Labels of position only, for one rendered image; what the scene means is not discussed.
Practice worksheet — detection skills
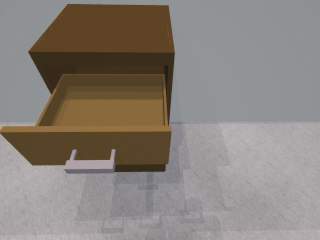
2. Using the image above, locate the cabinet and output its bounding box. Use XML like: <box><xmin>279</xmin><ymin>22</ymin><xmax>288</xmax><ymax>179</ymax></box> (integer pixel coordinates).
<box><xmin>28</xmin><ymin>4</ymin><xmax>175</xmax><ymax>172</ymax></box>

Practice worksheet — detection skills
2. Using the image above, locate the handle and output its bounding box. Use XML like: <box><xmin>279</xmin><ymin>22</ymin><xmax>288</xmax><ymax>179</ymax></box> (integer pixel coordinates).
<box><xmin>64</xmin><ymin>149</ymin><xmax>116</xmax><ymax>174</ymax></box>

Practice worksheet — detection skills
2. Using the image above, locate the drawer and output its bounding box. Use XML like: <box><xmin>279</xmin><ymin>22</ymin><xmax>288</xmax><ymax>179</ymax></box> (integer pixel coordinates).
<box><xmin>0</xmin><ymin>74</ymin><xmax>172</xmax><ymax>166</ymax></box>

